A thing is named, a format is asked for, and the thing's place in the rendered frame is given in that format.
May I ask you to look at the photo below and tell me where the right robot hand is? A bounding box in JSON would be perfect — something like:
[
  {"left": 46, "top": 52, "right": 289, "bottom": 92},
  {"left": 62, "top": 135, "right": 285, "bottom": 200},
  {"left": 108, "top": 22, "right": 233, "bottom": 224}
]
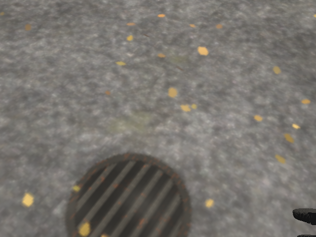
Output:
[{"left": 292, "top": 208, "right": 316, "bottom": 237}]

